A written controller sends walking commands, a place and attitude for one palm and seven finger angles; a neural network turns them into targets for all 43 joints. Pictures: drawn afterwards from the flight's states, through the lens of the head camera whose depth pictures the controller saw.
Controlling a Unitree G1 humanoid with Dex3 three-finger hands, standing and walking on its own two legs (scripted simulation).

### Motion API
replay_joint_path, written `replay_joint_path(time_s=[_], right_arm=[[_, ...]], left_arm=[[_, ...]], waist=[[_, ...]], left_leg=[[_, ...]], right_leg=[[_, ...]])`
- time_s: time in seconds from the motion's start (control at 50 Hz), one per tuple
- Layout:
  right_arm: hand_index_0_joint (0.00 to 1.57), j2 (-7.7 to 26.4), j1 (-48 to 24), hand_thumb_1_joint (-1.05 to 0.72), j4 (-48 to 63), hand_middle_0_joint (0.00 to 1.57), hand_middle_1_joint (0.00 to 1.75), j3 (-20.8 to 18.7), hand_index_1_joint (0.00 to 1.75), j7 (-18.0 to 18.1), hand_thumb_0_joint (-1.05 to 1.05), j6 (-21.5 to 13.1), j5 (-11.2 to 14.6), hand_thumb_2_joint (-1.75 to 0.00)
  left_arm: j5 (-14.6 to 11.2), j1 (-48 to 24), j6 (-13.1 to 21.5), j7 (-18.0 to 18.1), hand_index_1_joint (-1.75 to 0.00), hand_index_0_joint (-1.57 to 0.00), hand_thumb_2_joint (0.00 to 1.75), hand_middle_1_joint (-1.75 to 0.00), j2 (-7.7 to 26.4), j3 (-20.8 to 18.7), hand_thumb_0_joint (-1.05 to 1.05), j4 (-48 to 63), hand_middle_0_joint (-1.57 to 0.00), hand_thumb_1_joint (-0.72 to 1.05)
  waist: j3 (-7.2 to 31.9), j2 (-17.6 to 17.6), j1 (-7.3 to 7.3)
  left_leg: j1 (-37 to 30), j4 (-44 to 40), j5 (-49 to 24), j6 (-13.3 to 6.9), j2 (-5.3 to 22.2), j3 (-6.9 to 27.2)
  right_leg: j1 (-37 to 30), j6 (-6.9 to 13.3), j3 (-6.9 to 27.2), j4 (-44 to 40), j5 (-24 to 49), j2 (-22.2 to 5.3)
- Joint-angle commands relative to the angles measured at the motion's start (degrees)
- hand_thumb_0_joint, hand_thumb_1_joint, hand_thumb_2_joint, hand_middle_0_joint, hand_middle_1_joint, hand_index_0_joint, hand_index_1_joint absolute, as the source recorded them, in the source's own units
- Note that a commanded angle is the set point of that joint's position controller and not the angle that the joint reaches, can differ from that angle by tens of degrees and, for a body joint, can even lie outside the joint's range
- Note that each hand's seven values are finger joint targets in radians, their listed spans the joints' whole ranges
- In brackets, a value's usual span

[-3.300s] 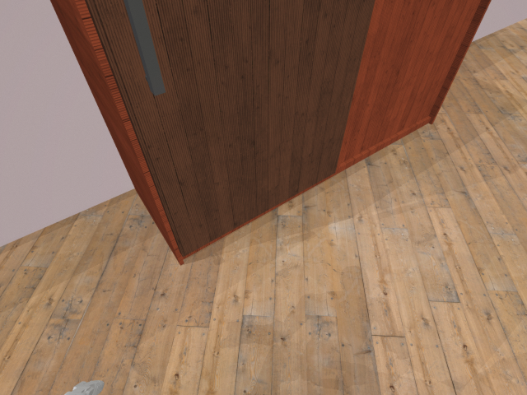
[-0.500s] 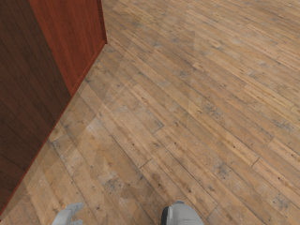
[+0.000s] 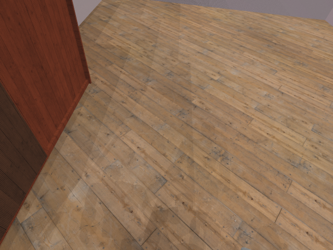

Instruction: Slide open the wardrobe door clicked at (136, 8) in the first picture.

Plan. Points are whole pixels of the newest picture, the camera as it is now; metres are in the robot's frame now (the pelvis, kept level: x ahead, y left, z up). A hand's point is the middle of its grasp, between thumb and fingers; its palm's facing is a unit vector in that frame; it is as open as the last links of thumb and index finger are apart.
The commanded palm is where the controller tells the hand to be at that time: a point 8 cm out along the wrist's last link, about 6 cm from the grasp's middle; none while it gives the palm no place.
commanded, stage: turn to face it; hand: left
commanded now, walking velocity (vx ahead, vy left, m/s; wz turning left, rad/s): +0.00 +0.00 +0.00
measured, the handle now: out of the picture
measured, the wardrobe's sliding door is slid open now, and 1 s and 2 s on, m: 0.00 0.00 0.00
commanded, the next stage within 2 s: none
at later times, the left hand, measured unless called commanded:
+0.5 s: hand (111, 228) +0.20 +0.17 -0.15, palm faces +0.15 -0.97 -0.20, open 7.4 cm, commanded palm none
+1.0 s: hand out of the picture +0.11 +0.27 -0.16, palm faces +0.46 -0.85 -0.25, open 7.4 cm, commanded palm none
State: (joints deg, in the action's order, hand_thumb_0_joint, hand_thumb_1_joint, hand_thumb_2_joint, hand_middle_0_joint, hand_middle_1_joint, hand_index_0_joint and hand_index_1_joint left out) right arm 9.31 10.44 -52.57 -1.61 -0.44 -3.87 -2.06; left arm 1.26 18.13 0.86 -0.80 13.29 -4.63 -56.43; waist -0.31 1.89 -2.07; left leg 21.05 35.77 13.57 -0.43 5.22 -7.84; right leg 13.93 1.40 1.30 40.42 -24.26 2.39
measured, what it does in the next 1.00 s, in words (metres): walks ahead, turning left: right foot, then left foot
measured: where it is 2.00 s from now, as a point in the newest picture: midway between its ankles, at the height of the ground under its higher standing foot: outside the picture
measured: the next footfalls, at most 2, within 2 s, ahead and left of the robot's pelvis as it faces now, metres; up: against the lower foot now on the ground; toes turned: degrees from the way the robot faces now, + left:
right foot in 0.38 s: +0.17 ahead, -0.12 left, +0.00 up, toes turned -3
left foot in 0.78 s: +0.17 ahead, +0.15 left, +0.00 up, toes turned +28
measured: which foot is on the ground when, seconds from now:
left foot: down 0.00-0.40, up 0.42-0.76, down 0.78-1.00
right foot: up 0.00-0.36, down 0.38-0.78, up 0.80-1.00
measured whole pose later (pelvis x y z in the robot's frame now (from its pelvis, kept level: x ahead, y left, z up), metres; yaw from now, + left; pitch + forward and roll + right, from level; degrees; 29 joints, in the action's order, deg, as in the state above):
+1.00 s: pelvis +0.14 +0.04 +0.01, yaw +25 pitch +1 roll -2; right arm 13.8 8.5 -50.5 -3.0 -0.5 0.7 -1.4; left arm 1.4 11.3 -2.9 0.3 15.5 -5.3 -51.9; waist -4.4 1.4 -0.4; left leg 19.2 30.4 12.5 -3.5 0.1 -3.0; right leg 28.4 -5.6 -2.2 63.7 -21.9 -6.3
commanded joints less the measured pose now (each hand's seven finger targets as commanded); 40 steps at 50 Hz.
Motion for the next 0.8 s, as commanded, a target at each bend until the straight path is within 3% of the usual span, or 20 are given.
replay_joint_path(time_s=[0.0,0.02,0.08,0.12,0.18,0.24,0.28,0.32,0.34,0.36,0.38,0.42,0.48,0.58,0.66,0.7,0.72,0.74,0.76,0.78], right_arm=[[0.20,11.4,13.8,-0.90,-0.4,0.20,0.30,-2.7,0.30,2.0,0.00,-0.2,0.3,-0.90],[0.20,9.4,11.4,-0.90,-0.5,0.20,0.30,-1.8,0.30,2.0,0.00,-0.5,0.3,-0.90],[0.20,6.6,8.9,-0.90,-2.5,0.20,0.30,-0.6,0.30,2.3,0.00,-1.2,0.8,-0.90],[0.20,5.4,9.9,-0.90,-3.8,0.20,0.30,-0.9,0.30,2.3,0.00,-0.9,0.9,-0.90],[0.20,6.3,11.6,-0.90,-5.6,0.20,0.30,-1.2,0.30,2.2,0.00,0.0,1.0,-0.90],[0.20,8.6,11.3,-0.90,-6.0,0.20,0.30,-2.2,0.30,2.2,0.00,1.5,0.8,-0.90],[0.20,9.2,10.6,-0.90,-6.0,0.20,0.30,-2.8,0.30,2.2,0.00,2.5,0.8,-0.90],[0.20,9.4,9.0,-0.90,-5.6,0.20,0.30,-3.2,0.30,2.1,0.00,3.0,1.0,-0.90],[0.20,8.0,9.2,-0.90,-5.1,0.20,0.30,-3.3,0.30,1.8,0.00,3.0,1.4,-0.90],[0.20,4.8,10.2,-0.90,-4.0,0.20,0.30,-2.8,0.30,1.5,0.00,2.8,1.9,-0.90],[0.20,3.7,10.1,-0.90,-2.4,0.20,0.30,-2.8,0.30,1.6,0.00,3.4,1.7,-0.90],[0.20,4.4,7.0,-0.90,-2.9,0.20,0.30,-3.2,0.30,1.7,0.00,4.5,1.3,-0.90],[0.20,3.6,6.2,-0.90,-3.0,0.20,0.30,-3.5,0.30,0.5,0.00,5.7,1.1,-0.90],[0.20,3.2,2.9,-0.90,-0.3,0.20,0.30,-3.6,0.30,-0.7,0.00,6.5,0.9,-0.90],[0.20,5.0,-1.4,-0.90,3.0,0.20,0.30,-3.3,0.30,-1.2,0.00,5.8,1.0,-0.90],[0.20,6.7,0.5,-0.90,3.8,0.20,0.30,-3.7,0.30,-1.2,0.00,5.5,0.9,-0.90],[0.20,9.2,4.0,-0.90,3.3,0.20,0.30,-4.3,0.30,-1.2,0.00,5.1,0.7,-0.90],[0.20,15.7,8.4,-0.90,3.3,0.20,0.30,-5.9,0.30,-1.0,0.00,4.5,0.3,-0.90],[0.20,21.1,12.0,-0.90,2.8,0.20,0.30,-6.7,0.30,-0.5,0.00,4.3,0.7,-0.90],[0.20,20.9,12.8,-0.90,1.6,0.20,0.30,-6.4,0.30,0.1,0.00,4.3,1.2,-0.90]], left_arm=[[0.3,-6.4,1.2,-0.5,-0.30,-0.20,0.90,-0.30,3.6,-1.0,0.00,6.3,-0.20,0.90],[0.6,-5.6,1.1,-0.8,-0.30,-0.20,0.90,-0.30,2.5,-0.7,0.00,5.2,-0.20,0.90],[0.1,0.8,0.1,-0.2,-0.30,-0.20,0.90,-0.30,-0.9,0.6,0.00,1.0,-0.20,0.90],[0.2,0.7,-0.4,0.3,-0.30,-0.20,0.90,-0.30,-1.7,1.0,0.00,0.1,-0.20,0.90],[0.1,-3.0,-0.3,1.0,-0.30,-0.20,0.90,-0.30,-2.0,1.7,0.00,0.6,-0.20,0.90],[-0.2,-6.3,-0.7,1.4,-0.30,-0.20,0.90,-0.30,-1.2,1.5,0.00,1.9,-0.20,0.90],[-0.3,-7.1,-0.6,1.6,-0.30,-0.20,0.90,-0.30,-0.6,1.2,0.00,2.4,-0.20,0.90],[-0.5,-4.4,-0.2,1.7,-0.30,-0.20,0.90,-0.30,0.0,0.6,0.00,2.1,-0.20,0.90],[-0.5,-2.0,0.4,2.0,-0.30,-0.20,0.90,-0.30,2.0,0.2,0.00,1.5,-0.20,0.90],[0.1,1.2,0.9,2.7,-0.30,-0.20,0.90,-0.30,6.6,-0.7,0.00,0.6,-0.20,0.90],[0.0,3.9,0.7,2.9,-0.30,-0.20,0.90,-0.30,9.9,-1.5,0.00,0.8,-0.20,0.90],[-0.2,0.4,0.5,3.2,-0.30,-0.20,0.90,-0.30,7.2,-1.2,0.00,1.5,-0.20,0.90],[0.1,-4.6,0.2,3.4,-0.30,-0.20,0.90,-0.30,3.9,-0.2,0.00,3.1,-0.20,0.90],[0.6,-6.4,-0.3,3.2,-0.30,-0.20,0.90,-0.30,5.9,-0.7,0.00,4.9,-0.20,0.90],[0.7,-5.3,-1.0,2.7,-0.30,-0.20,0.90,-0.30,8.9,-1.5,0.00,5.9,-0.20,0.90],[0.5,-5.6,-1.3,2.4,-0.30,-0.20,0.90,-0.30,9.9,-1.9,0.00,6.4,-0.20,0.90],[0.1,-5.7,-1.5,2.2,-0.30,-0.20,0.90,-0.30,9.8,-1.9,0.00,7.0,-0.20,0.90],[-0.4,-4.7,-1.8,1.7,-0.30,-0.20,0.90,-0.30,7.2,-1.8,0.00,8.7,-0.20,0.90],[-0.5,-7.4,-1.8,1.6,-0.30,-0.20,0.90,-0.30,4.3,-0.5,0.00,11.9,-0.20,0.90],[-0.1,-9.7,-2.6,2.4,-0.30,-0.20,0.90,-0.30,5.5,-0.5,0.00,12.1,-0.20,0.90]], waist=[[-2.0,-10.0,6.54],[-3.8,-6.8,4.96],[-0.1,-9.7,1.43],[0.1,-10.4,1.69],[0.2,-11.0,2.92],[0.7,-13.2,3.51],[0.3,-13.0,3.37],[1.4,-11.5,1.17],[3.4,-7.2,0.25],[6.5,5.7,-0.55],[7.2,12.5,-1.15],[4.3,10.8,-0.63],[-0.4,6.5,1.96],[-3.3,8.9,2.56],[-2.0,10.9,1.01],[0.1,8.2,2.52],[2.7,3.3,4.77],[6.4,-12.3,6.90],[7.8,-23.5,8.63],[9.6,-18.0,8.59]], left_leg=[[-16.8,-22.8,1.4,-8.1,23.1,25.5],[-13.6,-22.5,-6.2,-7.1,19.7,20.2],[-12.6,-19.8,-29.9,-5.7,12.1,5.9],[-11.9,-18.8,-37.5,-5.9,9.9,3.6],[-14.5,-16.5,-42.5,-6.5,8.8,5.4],[-15.2,-14.7,-38.6,-7.5,9.9,9.0],[-14.6,-13.1,-35.4,-7.4,9.9,12.0],[-11.4,-9.0,-28.4,-5.0,8.0,12.7],[-6.5,-5.1,-21.3,-2.6,5.5,11.2],[5.2,4.6,-4.9,1.0,-0.5,4.9],[10.2,16.3,21.9,2.8,-4.6,3.2],[13.2,29.7,20.4,3.3,-1.4,6.9],[12.0,31.8,13.2,3.8,0.1,5.9],[7.4,20.3,9.7,4.0,-0.2,2.1],[3.8,9.5,8.1,3.1,-1.1,-1.0],[-1.9,1.9,3.0,2.6,-2.0,-2.4],[-9.8,-5.0,-3.3,1.8,-2.1,-1.2],[-19.5,-10.4,-18.1,-3.6,8.4,15.5],[-21.8,-14.8,-36.5,-11.2,20.7,31.0],[-20.3,-14.7,-29.9,-11.7,21.1,31.2]], right_leg=[[27.0,-1.0,-0.1,31.1,-3.6,-5.0],[25.0,-1.4,-0.5,30.5,0.1,-6.4],[16.6,-2.9,-2.4,22.6,6.0,-7.1],[12.7,-3.7,-4.7,15.4,7.5,-6.9],[10.3,-4.3,-6.6,5.9,8.5,-5.9],[9.1,-4.8,-7.3,1.2,5.5,-5.2],[7.1,-4.7,-7.5,-3.2,5.4,-4.5],[-0.1,-4.5,-7.7,-13.6,13.5,-4.8],[-8.6,-3.8,-5.2,-17.8,22.2,-8.0],[-20.5,-0.3,4.9,-17.5,36.9,-20.2],[-20.8,5.9,10.2,-18.7,50.3,-31.5],[-15.8,8.1,6.0,-18.8,48.8,-28.9],[-7.1,5.7,-3.8,-20.2,37.4,-24.4],[-0.8,4.1,-9.9,-21.0,26.7,-23.5],[-3.1,3.4,-11.8,-16.1,29.1,-24.3],[-3.0,1.6,-13.6,-10.5,28.6,-23.8],[0.3,-0.3,-14.7,-2.2,26.9,-22.6],[11.7,-4.7,-16.2,12.3,11.1,-16.2],[20.8,-7.3,-11.8,25.1,-16.7,-9.8],[21.2,-6.3,-4.0,30.0,-15.0,-10.2]])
